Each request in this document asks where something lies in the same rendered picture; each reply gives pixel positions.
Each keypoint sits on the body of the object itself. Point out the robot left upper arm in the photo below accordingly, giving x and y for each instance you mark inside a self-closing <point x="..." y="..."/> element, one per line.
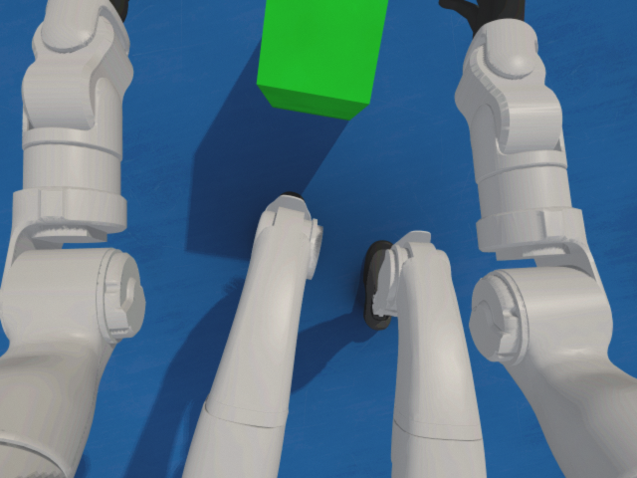
<point x="64" y="311"/>

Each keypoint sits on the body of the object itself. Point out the right robot hand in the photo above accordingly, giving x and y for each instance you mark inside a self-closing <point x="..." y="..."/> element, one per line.
<point x="487" y="11"/>

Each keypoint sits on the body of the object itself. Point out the robot right upper arm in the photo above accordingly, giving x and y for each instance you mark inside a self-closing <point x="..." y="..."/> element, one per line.
<point x="550" y="328"/>

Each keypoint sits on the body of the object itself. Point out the robot right forearm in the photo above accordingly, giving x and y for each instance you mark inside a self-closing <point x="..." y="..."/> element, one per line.
<point x="515" y="124"/>

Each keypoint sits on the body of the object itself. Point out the robot left forearm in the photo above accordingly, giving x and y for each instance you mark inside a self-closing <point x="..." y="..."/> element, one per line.
<point x="72" y="131"/>

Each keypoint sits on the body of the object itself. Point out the left robot shin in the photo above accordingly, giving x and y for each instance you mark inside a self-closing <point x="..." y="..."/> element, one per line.
<point x="268" y="217"/>

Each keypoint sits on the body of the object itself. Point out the robot shin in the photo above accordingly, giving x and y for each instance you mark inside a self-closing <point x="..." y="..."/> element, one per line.
<point x="382" y="307"/>
<point x="268" y="217"/>

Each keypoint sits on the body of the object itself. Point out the carton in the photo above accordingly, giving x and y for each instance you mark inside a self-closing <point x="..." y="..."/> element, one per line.
<point x="319" y="56"/>

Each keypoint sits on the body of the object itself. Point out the right robot shin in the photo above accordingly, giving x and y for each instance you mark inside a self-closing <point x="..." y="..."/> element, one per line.
<point x="382" y="307"/>

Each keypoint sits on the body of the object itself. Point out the left robot hand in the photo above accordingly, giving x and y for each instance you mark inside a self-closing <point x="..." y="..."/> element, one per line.
<point x="121" y="7"/>

